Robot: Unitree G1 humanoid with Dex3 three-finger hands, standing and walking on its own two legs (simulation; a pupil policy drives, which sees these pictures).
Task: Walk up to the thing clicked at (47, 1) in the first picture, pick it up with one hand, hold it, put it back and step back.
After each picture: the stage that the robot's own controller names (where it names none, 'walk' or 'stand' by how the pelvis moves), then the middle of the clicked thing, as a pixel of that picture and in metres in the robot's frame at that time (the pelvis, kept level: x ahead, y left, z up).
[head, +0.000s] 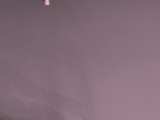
stand; (46, 0) +2.21 +0.52 -0.72
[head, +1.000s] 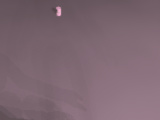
walk; (58, 11) +2.10 +0.25 -0.71
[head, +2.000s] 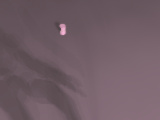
walk; (62, 29) +1.46 +0.17 -0.72
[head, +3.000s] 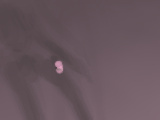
walk; (59, 67) +0.92 +0.20 -0.71
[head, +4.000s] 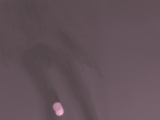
walk; (58, 109) +0.51 +0.25 -0.70
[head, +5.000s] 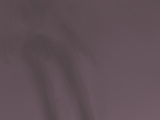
stand; out of the picture +0.31 +0.21 -0.70
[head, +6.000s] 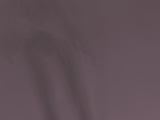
stand; out of the picture +0.29 +0.18 -0.72
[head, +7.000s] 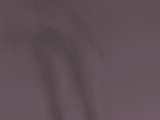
stand; out of the picture +0.30 +0.17 -0.71
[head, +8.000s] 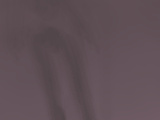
stand; out of the picture +0.31 +0.15 -0.72
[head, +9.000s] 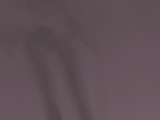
stand; out of the picture +0.32 +0.17 -0.71
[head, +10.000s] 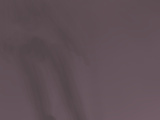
stand; out of the picture +0.31 +0.18 -0.72
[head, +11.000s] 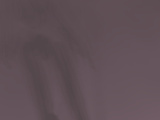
stand; out of the picture +0.31 +0.18 -0.73
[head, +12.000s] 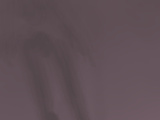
stand; out of the picture +0.30 +0.18 -0.73
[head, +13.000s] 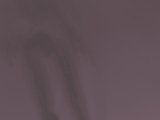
stand; out of the picture +0.30 +0.18 -0.73
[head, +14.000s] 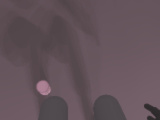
go down; (43, 88) +0.36 +0.18 -0.47
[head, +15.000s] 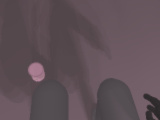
go down; (37, 72) +0.40 +0.19 -0.32
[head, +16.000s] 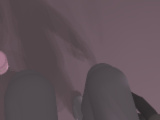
close in; out of the picture +0.39 +0.22 -0.24
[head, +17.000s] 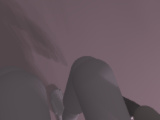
close; out of the picture +0.38 +0.24 -0.23
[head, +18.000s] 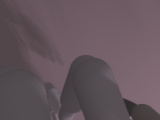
lift; out of the picture +0.38 +0.24 -0.23
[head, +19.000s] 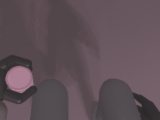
lift; (21, 82) +0.30 +0.21 -0.07
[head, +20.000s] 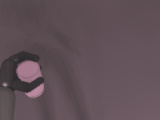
hold; (31, 79) +0.34 +0.17 +0.06
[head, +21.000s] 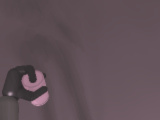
hold; (36, 88) +0.32 +0.17 +0.01
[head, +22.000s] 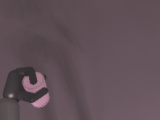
hold; (37, 90) +0.31 +0.17 +0.00
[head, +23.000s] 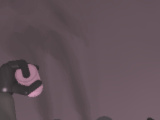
crouch; (30, 81) +0.35 +0.18 -0.05
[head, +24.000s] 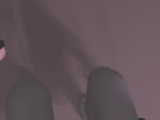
lower; out of the picture +0.45 +0.24 -0.12
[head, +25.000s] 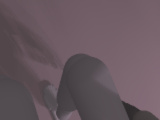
lower; out of the picture +0.43 +0.27 -0.23
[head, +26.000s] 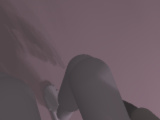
lower; out of the picture +0.42 +0.27 -0.23
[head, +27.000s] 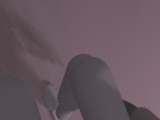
lower; out of the picture +0.42 +0.26 -0.24
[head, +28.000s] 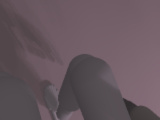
lower; out of the picture +0.42 +0.26 -0.23
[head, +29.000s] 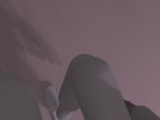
open; out of the picture +0.41 +0.24 -0.24
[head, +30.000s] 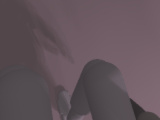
stand; out of the picture +0.41 +0.23 -0.24
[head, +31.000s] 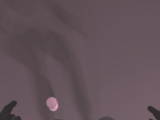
stand; (52, 104) +0.38 +0.17 -0.58
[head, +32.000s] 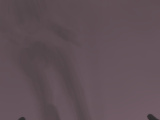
stand; out of the picture +0.36 +0.16 -0.66
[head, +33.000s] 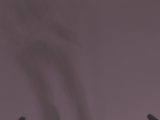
stand; out of the picture +0.35 +0.16 -0.67
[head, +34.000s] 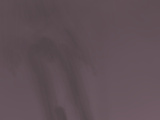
stand; out of the picture +0.38 +0.16 -0.72
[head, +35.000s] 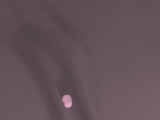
walk; (67, 101) +0.46 +0.12 -0.70
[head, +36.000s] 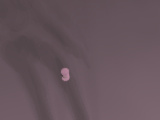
walk; (65, 74) +0.72 +0.12 -0.69
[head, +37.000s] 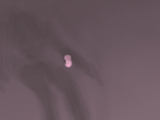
stand; (68, 61) +1.04 +0.21 -0.70
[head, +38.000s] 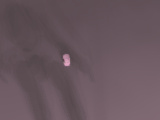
stand; (66, 60) +1.03 +0.15 -0.72
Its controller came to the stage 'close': yes
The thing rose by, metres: 0.72
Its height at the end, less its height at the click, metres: +0.00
